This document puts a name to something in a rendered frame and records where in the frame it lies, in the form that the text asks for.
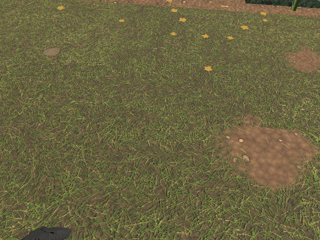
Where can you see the robot left hand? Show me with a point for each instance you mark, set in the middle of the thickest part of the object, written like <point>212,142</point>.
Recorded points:
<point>51,233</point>

